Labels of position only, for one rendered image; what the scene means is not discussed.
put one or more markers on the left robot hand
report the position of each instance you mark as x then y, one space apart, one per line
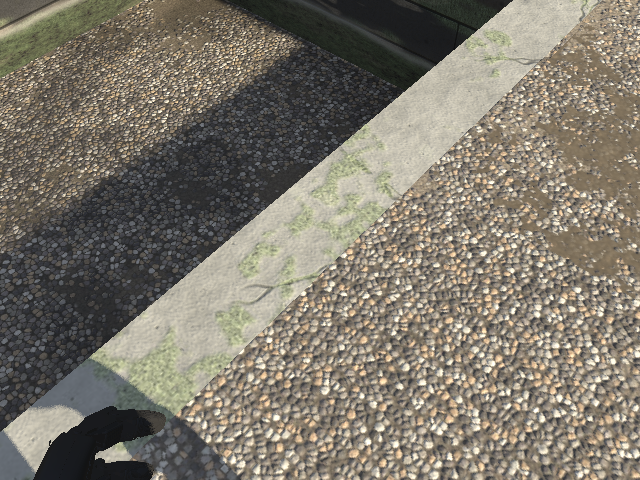
71 456

